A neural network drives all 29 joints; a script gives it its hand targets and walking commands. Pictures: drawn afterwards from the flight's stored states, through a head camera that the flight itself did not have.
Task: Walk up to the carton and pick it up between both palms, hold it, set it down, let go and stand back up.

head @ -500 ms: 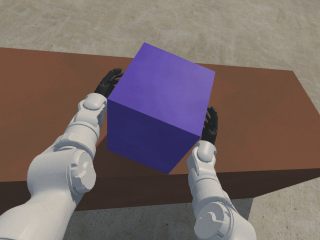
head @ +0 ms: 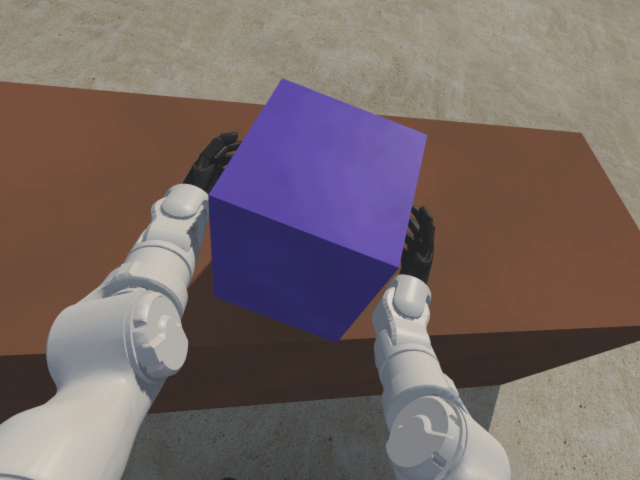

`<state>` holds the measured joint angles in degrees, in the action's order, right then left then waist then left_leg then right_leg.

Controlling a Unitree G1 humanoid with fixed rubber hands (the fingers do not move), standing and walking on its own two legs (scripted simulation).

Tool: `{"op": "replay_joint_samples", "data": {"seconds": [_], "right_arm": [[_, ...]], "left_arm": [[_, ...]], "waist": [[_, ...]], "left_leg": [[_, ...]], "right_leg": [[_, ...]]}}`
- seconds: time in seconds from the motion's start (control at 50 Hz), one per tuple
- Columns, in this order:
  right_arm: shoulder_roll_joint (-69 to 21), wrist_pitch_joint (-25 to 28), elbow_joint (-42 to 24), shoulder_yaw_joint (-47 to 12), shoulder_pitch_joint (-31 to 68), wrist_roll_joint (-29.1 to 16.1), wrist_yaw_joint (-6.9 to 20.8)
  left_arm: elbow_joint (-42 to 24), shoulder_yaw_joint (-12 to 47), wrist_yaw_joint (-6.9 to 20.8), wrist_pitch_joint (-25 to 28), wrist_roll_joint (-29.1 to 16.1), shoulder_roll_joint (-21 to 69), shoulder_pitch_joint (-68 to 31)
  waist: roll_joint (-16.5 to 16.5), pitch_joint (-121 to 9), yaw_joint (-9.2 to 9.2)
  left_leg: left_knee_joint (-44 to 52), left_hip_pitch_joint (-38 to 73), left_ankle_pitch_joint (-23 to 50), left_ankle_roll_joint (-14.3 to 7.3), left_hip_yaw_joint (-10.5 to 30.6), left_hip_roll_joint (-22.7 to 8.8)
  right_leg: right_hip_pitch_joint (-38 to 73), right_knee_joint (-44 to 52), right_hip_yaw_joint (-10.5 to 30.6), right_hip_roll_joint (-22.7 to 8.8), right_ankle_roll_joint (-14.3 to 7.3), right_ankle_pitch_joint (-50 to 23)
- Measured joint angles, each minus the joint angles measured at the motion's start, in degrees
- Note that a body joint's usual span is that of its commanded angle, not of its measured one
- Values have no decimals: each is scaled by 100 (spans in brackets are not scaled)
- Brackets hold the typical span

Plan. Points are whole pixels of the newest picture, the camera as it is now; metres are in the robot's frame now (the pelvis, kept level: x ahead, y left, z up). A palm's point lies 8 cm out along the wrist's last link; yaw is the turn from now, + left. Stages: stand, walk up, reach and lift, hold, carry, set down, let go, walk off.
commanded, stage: set down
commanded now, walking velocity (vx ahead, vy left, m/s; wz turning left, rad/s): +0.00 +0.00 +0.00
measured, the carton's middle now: (311, 222) +0.46 -0.02 +0.00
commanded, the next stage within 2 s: none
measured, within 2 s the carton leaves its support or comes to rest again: neither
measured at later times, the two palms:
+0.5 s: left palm (200, 189) +0.48 +0.13 +0.03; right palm (409, 270) +0.38 -0.14 +0.02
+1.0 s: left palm (199, 191) +0.48 +0.13 +0.03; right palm (409, 271) +0.37 -0.14 +0.02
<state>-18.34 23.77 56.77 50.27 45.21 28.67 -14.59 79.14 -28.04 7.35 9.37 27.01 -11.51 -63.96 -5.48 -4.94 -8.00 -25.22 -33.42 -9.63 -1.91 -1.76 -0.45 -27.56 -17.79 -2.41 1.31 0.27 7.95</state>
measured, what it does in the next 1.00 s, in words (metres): stands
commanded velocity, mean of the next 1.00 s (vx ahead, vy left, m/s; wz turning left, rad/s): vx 0.00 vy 0.00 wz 0.00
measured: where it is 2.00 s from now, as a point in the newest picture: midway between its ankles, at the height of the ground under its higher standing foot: outside the picture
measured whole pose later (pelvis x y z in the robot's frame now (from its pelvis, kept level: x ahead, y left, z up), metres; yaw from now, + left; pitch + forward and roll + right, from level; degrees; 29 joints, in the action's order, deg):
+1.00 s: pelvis -0.01 +0.01 -0.01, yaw +0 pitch +18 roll -4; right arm -18.8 22.8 55.2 52.6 47.2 31.0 -13.4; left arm 80.9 -31.4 7.2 11.3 29.1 -12.1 -65.8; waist -4.8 -4.5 -9.6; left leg -32.4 -38.3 -12.4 -2.6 -1.0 -0.5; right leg -31.8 -24.2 -3.4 1.2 0.9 10.6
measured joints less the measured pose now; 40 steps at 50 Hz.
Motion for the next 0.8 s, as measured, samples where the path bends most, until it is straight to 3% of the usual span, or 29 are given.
{"op": "replay_joint_samples", "data": {"seconds": [0.8], "right_arm": [[-37,-59,-115,250,170,216,112]], "left_arm": [[147,-326,-17,153,241,-35,-152]], "waist": [[64,22,-125]], "left_leg": [[-593,-414,-235,-67,58,-8]], "right_leg": [[-345,-496,-76,-7,59,203]]}}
